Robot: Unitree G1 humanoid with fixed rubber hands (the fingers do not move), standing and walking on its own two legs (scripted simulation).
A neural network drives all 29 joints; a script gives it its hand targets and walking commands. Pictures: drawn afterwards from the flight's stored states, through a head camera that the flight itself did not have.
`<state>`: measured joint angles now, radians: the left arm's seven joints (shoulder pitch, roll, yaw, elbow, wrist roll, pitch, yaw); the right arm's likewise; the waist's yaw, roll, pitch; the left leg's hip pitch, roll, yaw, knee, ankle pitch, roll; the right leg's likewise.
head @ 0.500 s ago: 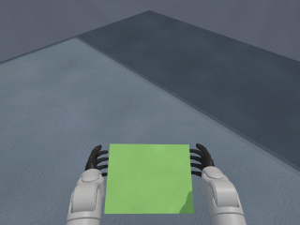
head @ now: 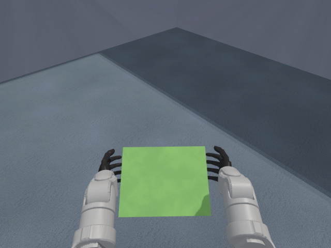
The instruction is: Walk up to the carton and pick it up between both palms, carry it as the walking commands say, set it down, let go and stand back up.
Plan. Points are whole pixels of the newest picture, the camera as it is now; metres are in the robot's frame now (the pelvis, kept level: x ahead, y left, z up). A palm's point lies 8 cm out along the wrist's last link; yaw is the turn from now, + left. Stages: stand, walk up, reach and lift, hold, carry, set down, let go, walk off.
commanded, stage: set down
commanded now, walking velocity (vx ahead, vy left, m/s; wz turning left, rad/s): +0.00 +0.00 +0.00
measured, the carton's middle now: (164, 182) +0.32 +0.00 -0.07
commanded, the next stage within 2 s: none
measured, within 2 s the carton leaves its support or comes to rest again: neither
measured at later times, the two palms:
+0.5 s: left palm (112, 186) +0.30 +0.15 -0.04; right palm (223, 188) +0.27 -0.16 -0.03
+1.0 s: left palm (125, 194) +0.32 +0.13 -0.12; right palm (221, 196) +0.29 -0.18 -0.12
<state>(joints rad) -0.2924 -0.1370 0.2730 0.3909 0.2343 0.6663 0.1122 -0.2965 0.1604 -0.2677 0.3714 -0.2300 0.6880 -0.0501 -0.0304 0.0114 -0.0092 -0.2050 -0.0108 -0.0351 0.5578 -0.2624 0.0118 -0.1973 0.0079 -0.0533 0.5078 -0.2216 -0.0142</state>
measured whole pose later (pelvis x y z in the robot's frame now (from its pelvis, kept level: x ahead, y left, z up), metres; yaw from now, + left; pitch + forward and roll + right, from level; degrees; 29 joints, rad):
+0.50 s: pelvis +0.01 +0.03 -0.01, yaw -2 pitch -2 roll +0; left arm -0.24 -0.15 0.26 0.50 0.23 0.45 0.11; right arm -0.26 0.14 -0.29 0.45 -0.24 0.50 -0.01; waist -0.08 0.02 0.06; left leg -0.29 -0.04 0.02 0.62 -0.30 0.05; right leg -0.31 -0.02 0.00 0.60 -0.26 0.02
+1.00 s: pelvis -0.02 +0.00 -0.06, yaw -2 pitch +19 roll +1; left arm -0.42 -0.13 0.34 0.61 0.20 0.25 0.13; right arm -0.43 0.17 -0.37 0.55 -0.24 0.27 -0.08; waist -0.07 0.02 -0.06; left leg -0.92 -0.03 0.03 0.96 -0.37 0.02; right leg -0.96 -0.01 0.01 0.97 -0.34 -0.01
